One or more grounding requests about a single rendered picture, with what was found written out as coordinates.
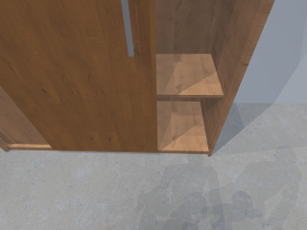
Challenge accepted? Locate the handle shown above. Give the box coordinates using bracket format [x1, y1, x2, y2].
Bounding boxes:
[121, 0, 134, 57]

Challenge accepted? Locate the wardrobe door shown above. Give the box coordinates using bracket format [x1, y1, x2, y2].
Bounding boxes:
[0, 85, 49, 145]
[0, 0, 158, 152]

